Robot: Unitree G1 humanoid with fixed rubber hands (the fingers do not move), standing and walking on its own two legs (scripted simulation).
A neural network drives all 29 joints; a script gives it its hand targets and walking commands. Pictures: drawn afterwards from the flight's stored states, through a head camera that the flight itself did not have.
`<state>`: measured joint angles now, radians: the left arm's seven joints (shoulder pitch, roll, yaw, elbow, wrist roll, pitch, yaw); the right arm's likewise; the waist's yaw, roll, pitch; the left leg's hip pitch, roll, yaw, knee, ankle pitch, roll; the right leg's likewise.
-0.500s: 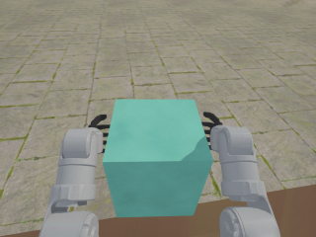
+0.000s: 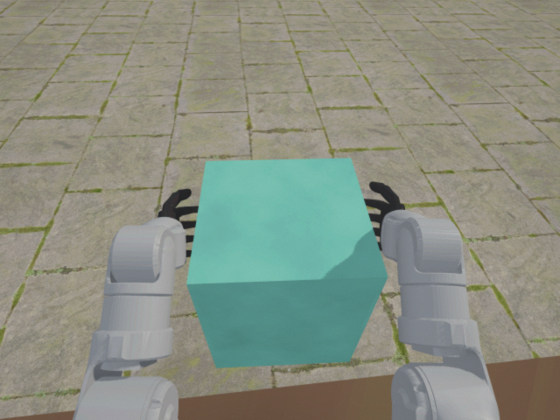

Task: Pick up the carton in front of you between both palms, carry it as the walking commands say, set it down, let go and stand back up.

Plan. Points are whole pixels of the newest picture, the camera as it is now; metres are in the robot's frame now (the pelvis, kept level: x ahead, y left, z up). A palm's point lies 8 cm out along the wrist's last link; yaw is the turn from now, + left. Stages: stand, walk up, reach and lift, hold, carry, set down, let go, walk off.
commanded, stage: carry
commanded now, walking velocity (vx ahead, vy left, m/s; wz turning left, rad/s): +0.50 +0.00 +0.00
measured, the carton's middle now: (281, 266) +0.35 +0.01 +0.04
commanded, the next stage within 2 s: none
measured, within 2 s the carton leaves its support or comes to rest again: neither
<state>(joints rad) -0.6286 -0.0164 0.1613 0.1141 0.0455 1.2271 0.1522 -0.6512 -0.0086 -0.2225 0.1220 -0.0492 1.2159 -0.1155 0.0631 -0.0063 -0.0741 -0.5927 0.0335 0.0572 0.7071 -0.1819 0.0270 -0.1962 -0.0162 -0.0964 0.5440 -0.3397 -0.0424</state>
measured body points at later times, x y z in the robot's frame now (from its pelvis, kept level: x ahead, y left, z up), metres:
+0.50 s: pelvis +0.26 +0.05 -0.02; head +0.31 +0.06 +0.42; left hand +0.64 +0.18 +0.08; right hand +0.63 -0.12 +0.08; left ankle +0.16 +0.10 -0.75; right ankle +0.40 -0.08 -0.71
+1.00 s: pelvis +0.56 +0.03 -0.04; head +0.61 +0.02 +0.41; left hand +0.92 +0.20 +0.06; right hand +0.94 -0.11 +0.06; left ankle +0.69 +0.18 -0.72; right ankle +0.49 -0.02 -0.78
